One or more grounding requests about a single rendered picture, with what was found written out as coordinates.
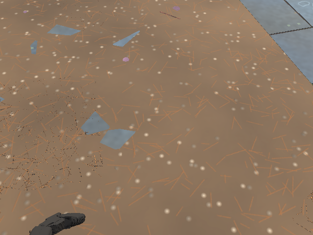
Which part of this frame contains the left robot hand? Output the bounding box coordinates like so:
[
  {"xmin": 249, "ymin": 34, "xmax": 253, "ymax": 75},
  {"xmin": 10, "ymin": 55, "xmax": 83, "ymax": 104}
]
[{"xmin": 29, "ymin": 212, "xmax": 86, "ymax": 235}]

